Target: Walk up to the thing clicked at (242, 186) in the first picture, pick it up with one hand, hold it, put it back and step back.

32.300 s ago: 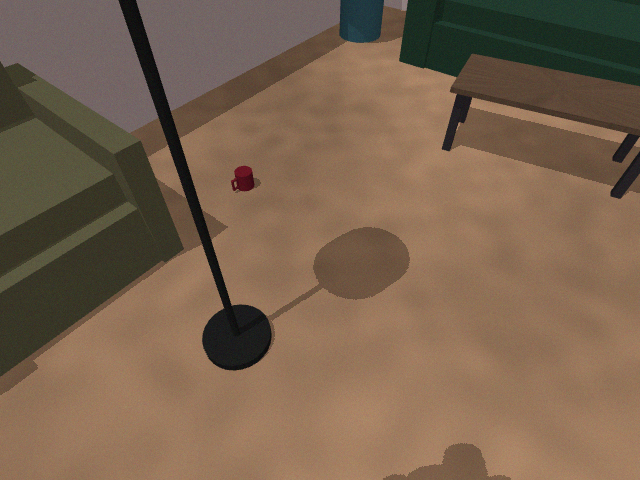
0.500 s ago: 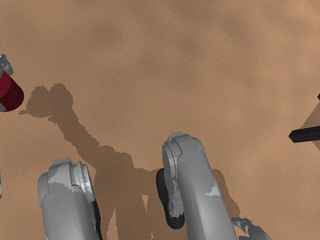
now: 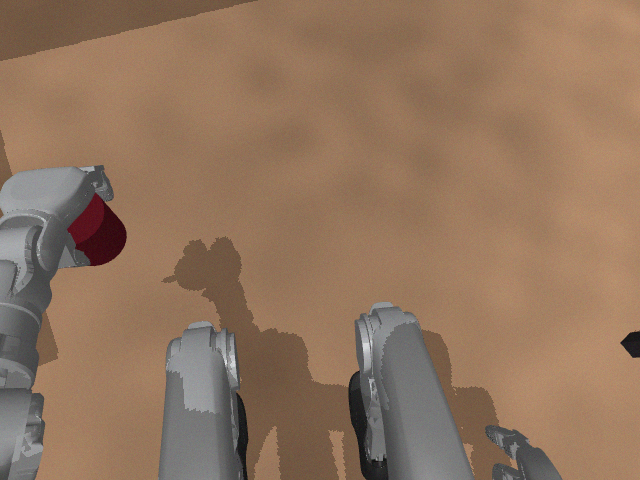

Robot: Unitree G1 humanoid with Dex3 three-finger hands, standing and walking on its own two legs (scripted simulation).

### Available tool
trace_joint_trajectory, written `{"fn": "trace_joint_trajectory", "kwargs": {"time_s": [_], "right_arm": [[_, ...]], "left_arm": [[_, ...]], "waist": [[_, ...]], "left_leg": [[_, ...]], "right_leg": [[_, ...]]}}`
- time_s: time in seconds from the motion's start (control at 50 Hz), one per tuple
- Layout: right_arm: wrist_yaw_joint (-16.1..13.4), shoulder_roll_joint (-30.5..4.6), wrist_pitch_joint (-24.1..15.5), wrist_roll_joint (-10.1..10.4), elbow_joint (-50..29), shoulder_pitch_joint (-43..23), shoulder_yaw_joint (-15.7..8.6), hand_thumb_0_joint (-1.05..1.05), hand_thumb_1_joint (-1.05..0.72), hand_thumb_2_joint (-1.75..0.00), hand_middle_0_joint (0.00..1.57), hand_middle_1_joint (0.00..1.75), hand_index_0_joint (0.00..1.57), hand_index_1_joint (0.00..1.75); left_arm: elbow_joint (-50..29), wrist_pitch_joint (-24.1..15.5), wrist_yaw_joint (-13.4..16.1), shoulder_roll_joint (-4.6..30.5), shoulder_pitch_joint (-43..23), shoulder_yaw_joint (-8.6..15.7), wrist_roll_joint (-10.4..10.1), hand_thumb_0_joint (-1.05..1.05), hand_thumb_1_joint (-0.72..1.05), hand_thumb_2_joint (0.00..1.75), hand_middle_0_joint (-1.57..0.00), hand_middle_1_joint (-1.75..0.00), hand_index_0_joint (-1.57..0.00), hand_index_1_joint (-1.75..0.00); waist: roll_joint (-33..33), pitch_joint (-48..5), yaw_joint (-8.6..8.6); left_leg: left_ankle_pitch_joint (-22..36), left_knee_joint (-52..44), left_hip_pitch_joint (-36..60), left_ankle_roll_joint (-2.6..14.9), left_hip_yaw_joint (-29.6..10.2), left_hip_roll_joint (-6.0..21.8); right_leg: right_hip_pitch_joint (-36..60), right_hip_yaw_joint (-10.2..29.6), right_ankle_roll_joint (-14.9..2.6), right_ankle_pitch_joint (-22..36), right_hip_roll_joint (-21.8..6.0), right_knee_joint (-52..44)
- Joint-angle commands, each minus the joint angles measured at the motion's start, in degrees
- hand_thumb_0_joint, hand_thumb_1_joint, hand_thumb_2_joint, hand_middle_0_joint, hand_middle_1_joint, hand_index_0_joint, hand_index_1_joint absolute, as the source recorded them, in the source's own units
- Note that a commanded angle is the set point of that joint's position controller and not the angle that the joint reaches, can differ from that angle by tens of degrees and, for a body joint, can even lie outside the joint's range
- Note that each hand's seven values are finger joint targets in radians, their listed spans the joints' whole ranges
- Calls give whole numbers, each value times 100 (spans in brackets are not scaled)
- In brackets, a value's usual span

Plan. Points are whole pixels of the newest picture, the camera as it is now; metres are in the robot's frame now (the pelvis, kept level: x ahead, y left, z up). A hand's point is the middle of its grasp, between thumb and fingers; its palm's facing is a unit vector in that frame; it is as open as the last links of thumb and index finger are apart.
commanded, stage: lift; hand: left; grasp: from above
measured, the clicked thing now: (69, 231) +0.45 +0.31 -0.13
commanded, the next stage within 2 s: hold in 1.06 s
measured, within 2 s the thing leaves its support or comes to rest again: neither
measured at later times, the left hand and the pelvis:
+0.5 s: hand out of the picture +0.36 +0.25 +0.12, palm faces -0.46 -0.11 -0.88, open 10.7 cm; pelvis +0.02 -0.01 +0.19, yaw +3 degrees
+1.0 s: hand out of the picture +0.37 +0.23 +0.21, palm faces -0.45 -0.11 -0.89, open 10.7 cm; pelvis +0.06 -0.01 +0.29, yaw +3 degrees
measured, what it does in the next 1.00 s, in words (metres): rises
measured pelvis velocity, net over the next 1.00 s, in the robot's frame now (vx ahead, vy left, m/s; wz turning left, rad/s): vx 0.06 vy -0.01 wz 0.05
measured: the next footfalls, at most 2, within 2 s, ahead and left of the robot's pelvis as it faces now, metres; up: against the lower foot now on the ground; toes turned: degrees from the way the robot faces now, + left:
none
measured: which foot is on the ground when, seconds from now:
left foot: down 0.00-1.00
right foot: down 0.00-1.00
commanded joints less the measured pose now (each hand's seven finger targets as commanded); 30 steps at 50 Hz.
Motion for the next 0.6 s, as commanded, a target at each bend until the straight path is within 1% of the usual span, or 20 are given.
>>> {"fn": "trace_joint_trajectory", "kwargs": {"time_s": [0.0, 0.02, 0.06, 0.1, 0.12, 0.16, 0.2, 0.24, 0.26, 0.28, 0.3, 0.32, 0.38, 0.42, 0.44, 0.46, 0.48, 0.52, 0.56, 0.58], "right_arm": [[-183, -1160, -84, 48, -299, 828, -481, 0, -91, -90, 20, 30, 20, 30], [-218, -1150, -85, 63, -300, 772, -487, 0, -91, -90, 20, 30, 20, 30], [-269, -1094, -93, 89, -310, 688, -479, 0, -90, -90, 20, 30, 20, 30], [-324, -1023, -95, 123, -286, 590, -467, 0, -90, -90, 20, 30, 20, 30], [-346, -1016, -100, 139, -290, 545, -468, 0, -90, -90, 20, 30, 20, 30], [-387, -955, -109, 160, -288, 449, -450, 0, -90, -90, 20, 30, 20, 30], [-434, -883, -124, 191, -264, 361, -437, 0, -90, -90, 20, 30, 20, 30], [-481, -837, -156, 223, -264, 311, -421, 0, -90, -90, 20, 30, 20, 30], [-507, -785, -173, 236, -264, 302, -405, 0, -90, -90, 20, 30, 20, 30], [-535, -759, -202, 257, -260, 319, -380, 0, -90, -90, 20, 30, 20, 30], [-564, -743, -233, 269, -244, 336, -381, 0, -90, -90, 20, 30, 20, 30], [-595, -725, -270, 276, -214, 306, -373, 0, -90, -90, 20, 30, 20, 30], [-667, -670, -388, 296, -150, 357, -357, 0, -90, -90, 20, 30, 20, 30], [-696, -627, -460, 314, -136, 360, -344, 0, -90, -90, 20, 30, 20, 30], [-708, -633, -491, 311, -119, 346, -377, 0, -90, -90, 20, 30, 20, 30], [-716, -614, -517, 320, -120, 355, -369, 0, -90, -90, 20, 30, 20, 30], [-727, -610, -552, 322, -103, 375, -384, 0, -90, -90, 20, 30, 20, 30], [-743, -613, -602, 329, -49, 399, -394, 0, -90, -90, 20, 30, 20, 30], [-748, -600, -643, 330, -25, 389, -404, 0, -90, -90, 20, 30, 20, 30], [-750, -586, -660, 334, -23, 425, -395, 0, -90, -90, 20, 30, 20, 30]], "left_arm": [[-1711, 101, 286, 1401, -1764, 392, -214, 0, 52, 96, -81, -104, -85, -99], [-1897, 132, 298, 1467, -1754, 433, -253, 0, 53, 93, -80, -105, -85, -99], [-2111, 202, 290, 1291, -1721, 333, -309, 0, 51, 95, -80, -105, -85, -100], [-2037, 296, 277, 1156, -1262, 251, -325, 0, 52, 93, -80, -103, -85, -98], [-2131, 339, 285, 1232, -1161, 355, -361, 0, 52, 92, -80, -103, -85, -97], [-2224, 428, 278, 1021, -939, 231, -376, 0, 50, 95, -80, -103, -84, -98], [-2315, 501, 281, 862, -693, 126, -420, 0, 52, 96, -81, -102, -85, -98], [-2332, 553, 298, 900, -398, 206, -431, 0, 52, 95, -82, -98, -86, -95], [-2332, 560, 287, 828, -291, 140, -425, 0, 53, 94, -83, -99, -87, -95], [-2458, 547, 285, 844, -332, 141, -451, 0, 52, 95, -83, -98, -87, -94], [-2383, 549, 284, 689, -224, 55, -423, 0, 52, 94, -83, -99, -87, -95], [-2372, 541, 304, 718, -244, 82, -453, 0, 53, 93, -82, -100, -86, -95], [-2196, 508, 370, 501, -141, -46, -468, 0, 51, 92, -81, -99, -86, -95], [-2016, 506, 426, 323, 81, -145, -463, 0, 50, 92, -79, -102, -84, -97], [-2030, 495, 460, 381, 162, -77, -485, 0, 49, 93, -79, -101, -83, -96], [-1905, 494, 481, 280, 295, -172, -449, 0, 51, 90, -80, -100, -85, -95], [-2012, 468, 497, 186, 143, -261, -451, 0, 52, 90, -81, -100, -86, -95], [-1794, 477, 591, 191, 213, -223, -394, 0, 52, 92, -81, -101, -86, -96], [-1813, 473, 710, 123, 178, -257, -368, 0, 55, 91, -84, -98, -88, -94], [-1825, 477, 777, 92, 106, -272, -369, 0, 55, 92, -84, -99, -88, -95]], "waist": [[1145, -3821, -42], [1190, -3809, -3], [1308, -3776, 0], [1027, -3580, 59], [1001, -3491, 81], [1031, -3511, 163], [923, -3243, 152], [745, -3124, 217], [559, -2956, 210], [525, -2888, 197], [509, -2727, 183], [405, -2678, 212], [239, -2275, 171], [116, -2086, 191], [83, -2122, 270], [6, -2030, 261], [98, -2024, 250], [187, -1855, 300], [218, -1826, 332], [230, -1792, 310]], "left_leg": [[754, -2354, 3949, 59, 34, -32], [724, -2505, 4086, 49, 31, -29], [685, -2846, 4363, 35, -5, -1], [692, -3078, 4623, 37, 59, 26], [742, -3213, 4703, 34, 60, 17], [763, -3523, 5058, 18, 81, 37], [721, -3780, 5226, 15, 124, 49], [754, -4017, 5377, 16, 184, 24], [788, -4081, 5419, 34, 260, 7], [761, -4225, 5494, 41, 277, 0], [782, -4380, 5622, 26, 274, 9], [760, -4496, 5723, 36, 271, 9], [827, -4872, 5984, 33, 285, 14], [915, -5094, 6130, 32, 314, -7], [1006, -5177, 6260, 36, 362, -19], [1043, -5290, 6316, 33, 371, -34], [1034, -5420, 6455, 24, 377, -29], [1083, -5665, 6702, -6, 381, -21], [1136, -5914, 6961, -23, 362, -14], [1164, -6022, 7064, -23, 390, -28]], "right_leg": [[2085, -481, -496, 1040, 248, -1599], [2215, -465, -495, 1020, 246, -1716], [2478, -445, -476, 1048, 254, -1923], [2811, -431, -464, 1012, 270, -2286], [2946, -395, -458, 1025, 255, -2423], [3261, -376, -461, 1037, 275, -2661], [3542, -342, -451, 998, 282, -2999], [3961, -290, -454, 1006, 288, -3314], [4144, -244, -453, 1006, 292, -3529], [4348, -218, -448, 984, 297, -3694], [4460, -192, -447, 1009, 298, -3831], [4627, -167, -442, 995, 304, -3986], [5089, -93, -437, 1035, 307, -4446], [5382, -37, -438, 1076, 311, -4746], [5611, -5, -439, 1109, 307, -4925], [5756, 18, -442, 1130, 308, -5049], [5845, 44, -445, 1133, 310, -5169], [5973, 55, -449, 1170, 317, -5370], [6192, 58, -444, 1232, 319, -5585], [6325, 66, -440, 1254, 324, -5724]]}}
